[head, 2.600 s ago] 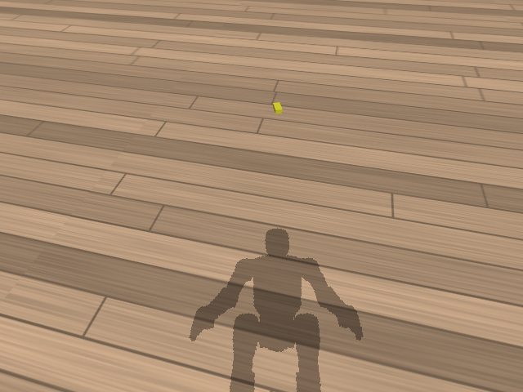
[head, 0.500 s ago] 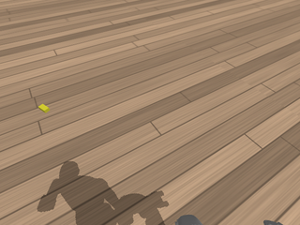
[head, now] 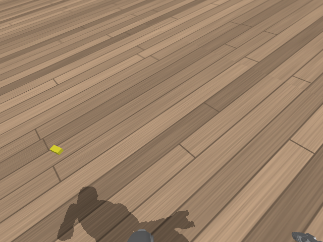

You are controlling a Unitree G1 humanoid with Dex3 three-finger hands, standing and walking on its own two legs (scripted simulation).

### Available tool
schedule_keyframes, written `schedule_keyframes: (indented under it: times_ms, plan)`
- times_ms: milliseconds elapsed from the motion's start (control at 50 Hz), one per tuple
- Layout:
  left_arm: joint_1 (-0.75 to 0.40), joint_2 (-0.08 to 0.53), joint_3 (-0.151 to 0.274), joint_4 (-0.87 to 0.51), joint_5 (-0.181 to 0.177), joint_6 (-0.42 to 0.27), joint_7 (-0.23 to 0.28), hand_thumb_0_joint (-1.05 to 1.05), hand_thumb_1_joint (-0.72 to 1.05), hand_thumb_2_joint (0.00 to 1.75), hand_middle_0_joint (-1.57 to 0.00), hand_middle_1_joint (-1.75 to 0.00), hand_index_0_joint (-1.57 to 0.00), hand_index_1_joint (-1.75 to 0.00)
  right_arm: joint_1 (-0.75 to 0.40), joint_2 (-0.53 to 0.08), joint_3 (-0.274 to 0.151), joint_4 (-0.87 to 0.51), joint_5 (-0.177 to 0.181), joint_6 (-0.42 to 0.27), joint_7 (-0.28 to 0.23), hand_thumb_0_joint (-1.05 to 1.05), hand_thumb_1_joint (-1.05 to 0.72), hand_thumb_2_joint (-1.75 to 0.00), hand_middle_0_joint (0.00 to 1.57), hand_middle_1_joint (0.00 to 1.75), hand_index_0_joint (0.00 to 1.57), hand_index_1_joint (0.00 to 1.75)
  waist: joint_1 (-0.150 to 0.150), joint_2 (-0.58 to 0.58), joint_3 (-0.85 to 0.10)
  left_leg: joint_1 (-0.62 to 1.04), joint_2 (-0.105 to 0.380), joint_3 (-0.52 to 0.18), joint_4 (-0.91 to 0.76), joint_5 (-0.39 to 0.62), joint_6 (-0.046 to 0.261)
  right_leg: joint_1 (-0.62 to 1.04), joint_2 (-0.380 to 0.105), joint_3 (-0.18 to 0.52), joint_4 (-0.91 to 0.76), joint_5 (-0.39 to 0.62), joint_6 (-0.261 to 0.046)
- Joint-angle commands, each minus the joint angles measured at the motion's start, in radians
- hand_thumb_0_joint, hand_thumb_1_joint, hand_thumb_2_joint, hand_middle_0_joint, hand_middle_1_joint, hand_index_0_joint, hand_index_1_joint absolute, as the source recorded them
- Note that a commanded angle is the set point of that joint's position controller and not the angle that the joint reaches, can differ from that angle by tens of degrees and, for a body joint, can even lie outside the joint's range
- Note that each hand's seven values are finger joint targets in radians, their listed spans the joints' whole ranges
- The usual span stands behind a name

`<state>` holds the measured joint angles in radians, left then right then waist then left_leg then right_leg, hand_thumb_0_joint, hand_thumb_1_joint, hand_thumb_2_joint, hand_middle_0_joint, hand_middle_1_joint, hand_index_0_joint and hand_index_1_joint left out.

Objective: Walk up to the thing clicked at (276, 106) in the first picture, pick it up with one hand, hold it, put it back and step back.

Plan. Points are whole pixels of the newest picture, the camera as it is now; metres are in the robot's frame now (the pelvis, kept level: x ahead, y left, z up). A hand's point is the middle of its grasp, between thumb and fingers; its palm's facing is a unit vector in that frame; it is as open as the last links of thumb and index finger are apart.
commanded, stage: walk up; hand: left
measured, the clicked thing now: (56, 149) +0.95 +0.94 -0.73
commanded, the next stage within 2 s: none
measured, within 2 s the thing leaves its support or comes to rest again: neither
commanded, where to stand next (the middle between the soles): +0.49 +0.87 m, yaw -27 degrees
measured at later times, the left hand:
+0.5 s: hand (18, 216) +0.25 +0.49 -0.12, palm faces -0.20 -0.81 -0.55, open 7.4 cm
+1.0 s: hand out of the picture +0.40 +0.71 -0.14, palm faces -0.24 -0.77 -0.59, open 7.4 cm
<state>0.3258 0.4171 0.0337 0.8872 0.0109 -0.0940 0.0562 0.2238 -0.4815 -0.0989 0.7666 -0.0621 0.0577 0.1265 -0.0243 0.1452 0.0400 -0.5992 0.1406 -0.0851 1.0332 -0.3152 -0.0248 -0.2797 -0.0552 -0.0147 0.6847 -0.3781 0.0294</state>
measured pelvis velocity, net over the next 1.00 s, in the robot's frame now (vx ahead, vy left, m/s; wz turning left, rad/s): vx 0.27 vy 0.40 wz -0.26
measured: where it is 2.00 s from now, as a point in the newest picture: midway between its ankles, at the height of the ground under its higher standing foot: (53, 218)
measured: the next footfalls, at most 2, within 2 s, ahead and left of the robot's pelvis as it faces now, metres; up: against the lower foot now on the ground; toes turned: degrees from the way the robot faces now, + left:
left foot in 0.12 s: +0.18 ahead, +0.25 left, +0.00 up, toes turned +2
right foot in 0.50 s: +0.23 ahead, +0.08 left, +0.00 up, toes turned -17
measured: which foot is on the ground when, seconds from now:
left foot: up 0.00-0.10, down 0.12-0.50, up 0.52-0.82, down 0.84-1.00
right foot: down 0.00-0.14, up 0.16-0.48, down 0.50-0.86, up 0.88-1.00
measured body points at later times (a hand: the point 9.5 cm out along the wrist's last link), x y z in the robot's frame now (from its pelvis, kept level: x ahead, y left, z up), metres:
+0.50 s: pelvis +0.14 +0.19 +0.00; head +0.15 +0.16 +0.45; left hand +0.26 +0.53 -0.08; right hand +0.13 -0.14 -0.13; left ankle +0.14 +0.25 -0.71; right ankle +0.20 +0.10 -0.72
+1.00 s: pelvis +0.27 +0.40 -0.01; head +0.30 +0.38 +0.43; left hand +0.42 +0.75 -0.10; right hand +0.27 +0.05 -0.11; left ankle +0.30 +0.51 -0.71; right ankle +0.24 +0.24 -0.65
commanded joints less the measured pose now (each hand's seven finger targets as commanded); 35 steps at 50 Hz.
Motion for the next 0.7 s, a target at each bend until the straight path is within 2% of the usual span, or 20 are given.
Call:
schedule_keyframes:
  times_ms: [0,40,80,100,120,140,160,180,240,280,340,400,440,460,480,500,520,540,600,680]
  plan:
    - [-0.013,0.403,0.122,-0.076,0.011,-0.032,0.037,0.00,0.90,0.90,-0.20,-0.30,-0.20,-0.30,-0.067,-0.175,-0.067,-0.111,0.005,-0.017,0.010,0.00,-0.90,-0.90,0.20,0.30,0.20,0.30,-0.009,-0.307,0.029,0.045,0.010,0.050,-0.121,0.049,0.008,-0.133,-0.186,0.187,-0.239,0.116,-0.241]
    - [-0.036,0.420,0.121,-0.077,0.014,-0.027,0.040,0.00,0.90,0.90,-0.20,-0.30,-0.20,-0.30,-0.049,-0.184,-0.083,-0.107,0.006,-0.024,0.013,0.00,-0.90,-0.90,0.20,0.30,0.20,0.30,-0.031,-0.312,0.001,0.190,-0.010,0.086,-0.192,0.056,0.020,-0.216,-0.183,0.161,-0.184,0.130,-0.224]
    - [-0.091,0.375,0.103,-0.087,0.022,-0.013,0.043,0.00,0.90,0.90,-0.20,-0.30,-0.20,-0.30,0.116,-0.191,-0.106,-0.058,0.001,-0.030,0.004,0.00,-0.90,-0.90,0.20,0.30,0.20,0.30,-0.157,-0.210,-0.070,0.484,-0.079,0.148,-0.333,0.012,0.036,-0.342,-0.125,0.070,0.052,0.187,-0.166]
    - [-0.022,0.271,0.071,-0.075,0.016,-0.008,0.044,0.00,0.90,0.90,-0.20,-0.30,-0.20,-0.30,0.241,-0.246,-0.129,-0.020,-0.012,-0.039,-0.009,0.00,-0.90,-0.90,0.20,0.30,0.20,0.30,-0.204,0.048,-0.131,0.610,-0.053,0.058,-0.481,-0.105,0.055,-0.406,-0.014,-0.010,0.372,0.111,-0.115]
    - [-0.030,0.204,0.051,-0.101,-0.011,-0.004,0.058,0.00,0.90,0.90,-0.20,-0.30,-0.20,-0.30,0.231,-0.353,-0.140,-0.036,-0.001,-0.048,-0.026,0.00,-0.90,-0.90,0.20,0.30,0.20,0.30,-0.193,0.358,-0.107,0.657,0.209,-0.420,-0.724,-0.128,0.131,-0.657,0.139,-0.033,0.550,-0.241,-0.083]
    - [-0.016,0.242,0.050,-0.061,-0.006,-0.005,0.076,0.00,0.90,0.90,-0.20,-0.30,-0.20,-0.30,0.133,-0.381,-0.152,-0.046,0.015,-0.047,-0.042,0.00,-0.90,-0.90,0.20,0.30,0.20,0.30,-0.120,0.277,-0.104,0.543,0.265,-0.546,-0.780,-0.241,0.216,-0.604,0.052,0.072,0.674,-0.204,-0.116]
    - [-0.036,0.296,0.052,-0.038,-0.016,-0.004,0.067,0.00,0.90,0.90,-0.20,-0.30,-0.20,-0.30,0.061,-0.296,-0.132,-0.084,0.015,-0.046,-0.051,0.00,-0.90,-0.90,0.20,0.30,0.20,0.30,-0.111,0.064,-0.070,0.477,0.227,-0.357,-0.723,-0.210,0.193,-0.584,0.014,0.069,0.656,-0.092,-0.101]
    - [-0.014,0.303,0.060,-0.003,-0.031,-0.004,0.059,0.00,0.90,0.90,-0.20,-0.30,-0.20,-0.30,0.026,-0.258,-0.114,-0.095,0.012,-0.045,-0.056,0.00,-0.90,-0.90,0.20,0.30,0.20,0.30,-0.086,0.021,-0.053,0.445,0.174,-0.248,-0.681,-0.146,0.151,-0.550,-0.002,0.077,0.597,-0.037,-0.095]
    - [0.096,0.294,0.069,0.065,-0.027,0.004,0.045,0.00,0.90,0.90,-0.20,-0.30,-0.20,-0.30,-0.038,-0.202,-0.086,-0.100,0.010,-0.052,-0.062,0.00,-0.90,-0.90,0.20,0.30,0.20,0.30,-0.033,0.093,-0.055,0.416,0.110,-0.080,-0.625,0.059,0.197,-0.428,-0.026,0.005,0.466,-0.003,-0.068]
    - [0.069,0.266,0.066,0.052,-0.026,0.009,0.040,0.00,0.90,0.90,-0.20,-0.30,-0.20,-0.30,-0.022,-0.173,-0.070,-0.105,-0.004,-0.050,-0.060,0.00,-0.90,-0.90,0.20,0.30,0.20,0.30,-0.045,0.073,-0.031,0.374,0.106,-0.017,-0.637,0.125,0.227,-0.360,-0.021,-0.037,0.360,-0.004,-0.055]
    - [0.056,0.261,0.077,0.030,-0.022,0.014,0.037,0.00,0.90,0.90,-0.20,-0.30,-0.20,-0.30,-0.047,-0.171,-0.064,-0.124,-0.012,-0.042,-0.055,0.00,-0.90,-0.90,0.20,0.30,0.20,0.30,-0.036,0.059,-0.018,0.291,0.152,-0.043,-0.687,-0.052,0.265,-0.237,-0.038,-0.066,0.243,0.049,-0.073]
    - [0.072,0.262,0.092,0.026,-0.015,0.018,0.034,0.00,0.90,0.90,-0.20,-0.30,-0.20,-0.30,-0.069,-0.164,-0.056,-0.136,-0.017,-0.024,-0.047,0.00,-0.90,-0.90,0.20,0.30,0.20,0.30,-0.010,-0.015,0.014,0.189,0.127,-0.023,-0.682,-0.205,0.213,-0.102,-0.022,-0.066,0.147,0.081,-0.087]
    - [0.189,0.265,0.109,0.056,-0.013,0.011,0.039,0.00,0.90,0.90,-0.20,-0.30,-0.20,-0.30,-0.133,-0.150,-0.044,-0.156,-0.013,-0.011,-0.039,0.00,-0.90,-0.90,0.20,0.30,0.20,0.30,0.086,-0.124,0.001,0.029,0.070,0.080,-0.496,-0.127,0.141,0.176,-0.013,-0.065,-0.068,0.201,-0.106]
    - [0.267,0.316,0.133,0.060,-0.007,0.008,0.049,0.00,0.90,0.90,-0.20,-0.30,-0.20,-0.30,-0.110,-0.115,-0.030,-0.164,-0.009,-0.016,-0.041,0.00,-0.90,-0.90,0.20,0.30,0.20,0.30,0.136,-0.257,-0.046,-0.093,0.010,0.156,-0.257,-0.057,0.074,0.363,-0.058,0.049,-0.143,0.136,-0.128]
    - [0.305,0.377,0.148,0.038,0.005,0.005,0.065,0.00,0.90,0.90,-0.20,-0.30,-0.20,-0.30,-0.036,-0.069,-0.013,-0.162,-0.010,-0.015,-0.047,0.00,-0.90,-0.90,0.20,0.30,0.20,0.30,0.139,-0.427,-0.087,-0.259,-0.096,0.174,0.023,-0.289,-0.001,0.452,-0.307,0.443,-0.295,-0.044,-0.210]
    - [0.200,0.385,0.135,-0.023,-0.002,0.006,0.072,0.00,0.90,0.90,-0.20,-0.30,-0.20,-0.30,0.000,-0.150,-0.037,-0.147,-0.020,0.002,-0.054,0.00,-0.90,-0.90,0.20,0.30,0.20,0.30,0.079,-0.227,-0.066,-0.257,-0.086,-0.005,0.175,-0.270,-0.045,0.312,-0.449,0.678,-0.342,-0.112,-0.321]
    - [0.130,0.398,0.140,-0.045,-0.017,0.004,0.086,0.00,0.90,0.90,-0.20,-0.30,-0.20,-0.30,-0.021,-0.207,-0.058,-0.139,-0.020,0.009,-0.062,0.00,-0.90,-0.90,0.20,0.30,0.20,0.30,0.071,-0.171,-0.032,-0.253,-0.037,-0.058,0.278,-0.241,-0.047,0.209,-0.498,0.736,-0.367,-0.150,-0.388]
    - [0.100,0.385,0.135,-0.055,-0.018,-0.005,0.090,0.00,0.90,0.90,-0.20,-0.30,-0.20,-0.30,-0.044,-0.221,-0.068,-0.129,-0.016,0.007,-0.063,0.00,-0.90,-0.90,0.20,0.30,0.20,0.30,0.062,-0.116,-0.007,-0.232,-0.004,-0.093,0.305,-0.182,-0.040,0.142,-0.457,0.652,-0.348,-0.093,-0.384]
    - [0.007,0.365,0.125,-0.070,0.000,-0.014,0.080,0.00,0.90,0.90,-0.20,-0.30,-0.20,-0.30,0.016,-0.214,-0.069,-0.080,-0.002,0.013,-0.047,0.00,-0.90,-0.90,0.20,0.30,0.20,0.30,-0.007,-0.193,-0.022,-0.068,0.003,-0.060,0.231,-0.105,-0.004,-0.017,-0.298,0.317,-0.270,0.060,-0.267]
    - [-0.004,0.406,0.136,-0.075,0.024,-0.020,0.065,0.00,0.90,0.90,-0.20,-0.30,-0.20,-0.30,-0.026,-0.182,-0.067,-0.088,0.002,0.023,-0.025,0.00,-0.90,-0.90,0.20,0.30,0.20,0.30,0.001,-0.302,0.017,0.014,0.010,0.032,0.072,-0.078,0.004,-0.165,-0.211,0.178,-0.234,-0.014,-0.244]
